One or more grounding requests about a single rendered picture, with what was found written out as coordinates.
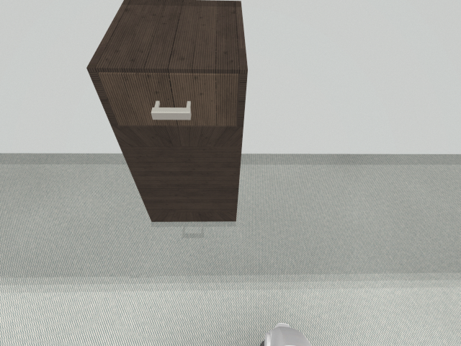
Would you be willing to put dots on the right robot thigh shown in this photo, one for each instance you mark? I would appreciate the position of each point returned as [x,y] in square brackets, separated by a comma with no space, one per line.
[285,336]

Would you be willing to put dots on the right robot shin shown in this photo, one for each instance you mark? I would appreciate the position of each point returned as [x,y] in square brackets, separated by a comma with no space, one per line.
[282,325]

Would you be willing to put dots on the cabinet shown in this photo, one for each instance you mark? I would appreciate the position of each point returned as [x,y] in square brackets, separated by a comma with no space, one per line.
[184,173]

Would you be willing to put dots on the drawer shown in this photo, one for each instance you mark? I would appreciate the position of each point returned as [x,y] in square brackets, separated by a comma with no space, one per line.
[132,95]

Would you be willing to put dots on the handle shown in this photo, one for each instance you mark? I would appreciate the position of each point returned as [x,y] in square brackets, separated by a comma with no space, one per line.
[171,113]

